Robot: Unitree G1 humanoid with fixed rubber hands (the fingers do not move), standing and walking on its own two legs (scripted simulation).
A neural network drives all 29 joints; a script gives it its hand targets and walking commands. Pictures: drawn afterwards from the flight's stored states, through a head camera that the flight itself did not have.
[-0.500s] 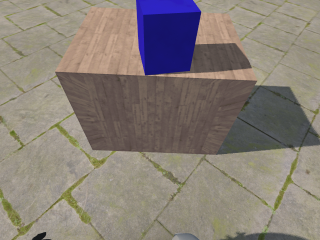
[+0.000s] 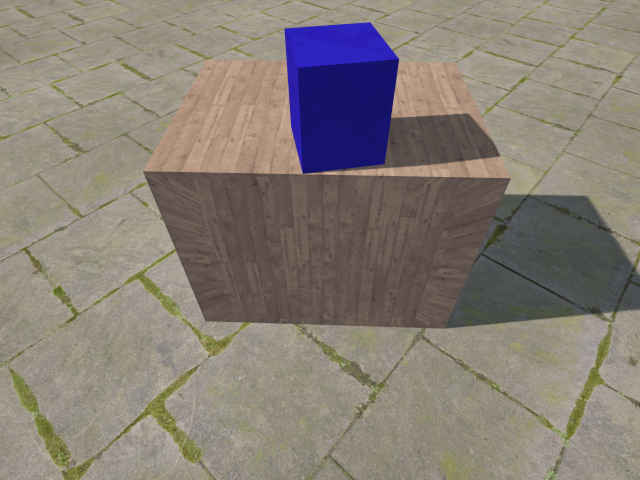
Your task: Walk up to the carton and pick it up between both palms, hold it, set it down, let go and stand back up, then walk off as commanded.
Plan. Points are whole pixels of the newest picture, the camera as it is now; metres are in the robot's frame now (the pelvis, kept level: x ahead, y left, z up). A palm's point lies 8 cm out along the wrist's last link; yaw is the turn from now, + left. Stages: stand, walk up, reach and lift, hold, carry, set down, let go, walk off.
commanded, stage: walk off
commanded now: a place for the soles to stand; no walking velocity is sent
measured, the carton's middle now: (336, 98) +0.90 -0.05 +0.03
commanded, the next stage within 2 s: stand in 0.24 s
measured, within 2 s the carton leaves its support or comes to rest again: neither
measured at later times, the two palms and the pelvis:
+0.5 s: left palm out of the picture +0.12 +0.29 -0.11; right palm out of the picture +0.13 -0.28 -0.11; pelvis +0.04 +0.01 +0.01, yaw +0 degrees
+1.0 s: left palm out of the picture +0.13 +0.31 -0.11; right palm out of the picture +0.14 -0.27 -0.11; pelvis +0.05 +0.02 +0.01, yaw +1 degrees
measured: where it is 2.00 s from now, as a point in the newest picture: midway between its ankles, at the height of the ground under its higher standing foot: outside the picture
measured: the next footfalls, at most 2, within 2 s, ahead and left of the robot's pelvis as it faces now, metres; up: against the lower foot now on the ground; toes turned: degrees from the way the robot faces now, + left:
none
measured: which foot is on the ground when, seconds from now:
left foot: down 0.00-1.00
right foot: down 0.00-1.00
